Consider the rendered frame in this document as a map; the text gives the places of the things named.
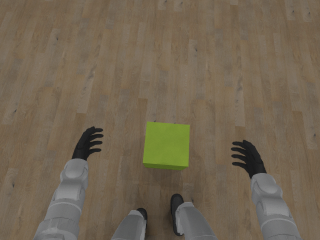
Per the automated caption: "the robot thigh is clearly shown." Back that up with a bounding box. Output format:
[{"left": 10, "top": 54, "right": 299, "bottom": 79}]
[
  {"left": 111, "top": 214, "right": 147, "bottom": 240},
  {"left": 175, "top": 206, "right": 218, "bottom": 240}
]

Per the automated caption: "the left robot thigh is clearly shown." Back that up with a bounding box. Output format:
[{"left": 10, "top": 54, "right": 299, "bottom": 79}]
[{"left": 111, "top": 214, "right": 147, "bottom": 240}]

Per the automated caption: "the left robot hand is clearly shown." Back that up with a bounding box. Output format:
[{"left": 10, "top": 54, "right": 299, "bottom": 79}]
[{"left": 71, "top": 126, "right": 104, "bottom": 161}]

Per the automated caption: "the right robot hand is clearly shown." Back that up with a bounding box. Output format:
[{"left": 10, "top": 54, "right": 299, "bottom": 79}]
[{"left": 231, "top": 140, "right": 267, "bottom": 179}]

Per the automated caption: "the robot left forearm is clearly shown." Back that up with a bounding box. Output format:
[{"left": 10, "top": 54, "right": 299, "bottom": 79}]
[{"left": 33, "top": 158, "right": 89, "bottom": 240}]

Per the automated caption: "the right robot thigh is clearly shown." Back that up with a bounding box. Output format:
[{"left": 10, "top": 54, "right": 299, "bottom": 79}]
[{"left": 175, "top": 206, "right": 218, "bottom": 240}]

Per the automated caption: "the carton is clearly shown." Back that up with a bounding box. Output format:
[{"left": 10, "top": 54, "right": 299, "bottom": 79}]
[{"left": 142, "top": 121, "right": 190, "bottom": 171}]

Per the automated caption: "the robot right forearm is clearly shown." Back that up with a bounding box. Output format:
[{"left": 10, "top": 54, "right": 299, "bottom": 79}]
[{"left": 250, "top": 173, "right": 304, "bottom": 240}]

